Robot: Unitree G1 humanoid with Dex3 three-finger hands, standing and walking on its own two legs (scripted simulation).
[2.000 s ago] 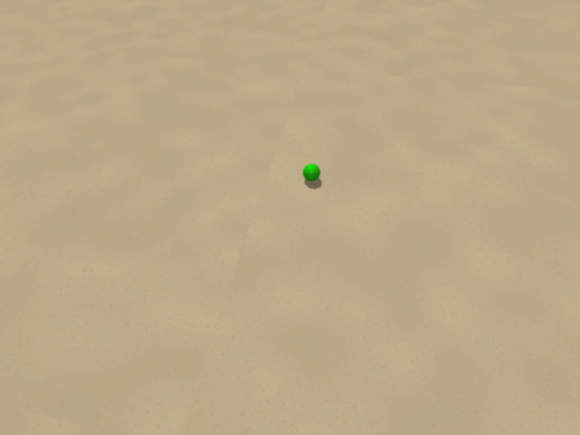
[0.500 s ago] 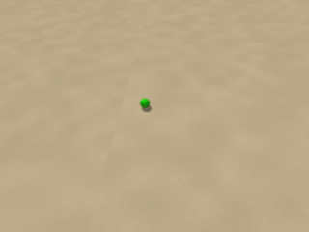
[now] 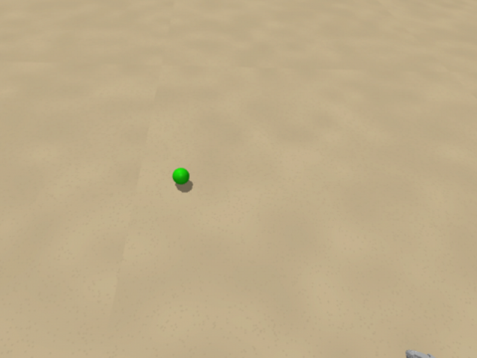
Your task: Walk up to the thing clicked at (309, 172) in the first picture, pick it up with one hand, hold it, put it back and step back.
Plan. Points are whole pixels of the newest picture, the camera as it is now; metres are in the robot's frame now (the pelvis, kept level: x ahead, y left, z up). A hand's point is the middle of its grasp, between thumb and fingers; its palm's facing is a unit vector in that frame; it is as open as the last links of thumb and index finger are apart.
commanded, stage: walk up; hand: left
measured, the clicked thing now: (180, 176) +1.12 +0.24 -0.72
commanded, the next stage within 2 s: none
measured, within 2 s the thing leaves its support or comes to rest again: neither
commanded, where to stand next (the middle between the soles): +0.74 +0.00 m, yaw -1 degrees
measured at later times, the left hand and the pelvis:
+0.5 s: hand (128, 269) +0.33 +0.22 -0.11, palm faces -0.05 -0.92 -0.39, open 7.4 cm; pelvis +0.23 -0.04 +0.00, yaw -3 degrees
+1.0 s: hand (112, 215) +0.48 +0.30 -0.15, palm faces -0.07 -0.94 -0.33, open 7.4 cm; pelvis +0.42 +0.02 +0.01, yaw -2 degrees
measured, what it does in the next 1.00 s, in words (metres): walks ahead: right foot, then left foot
